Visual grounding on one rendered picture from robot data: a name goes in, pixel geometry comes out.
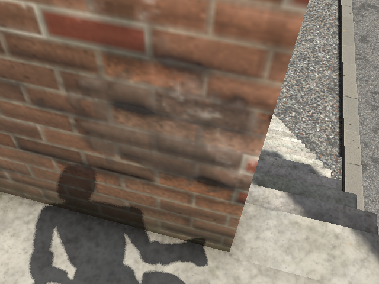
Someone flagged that stairs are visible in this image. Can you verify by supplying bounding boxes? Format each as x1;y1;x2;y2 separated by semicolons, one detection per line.
245;114;378;235

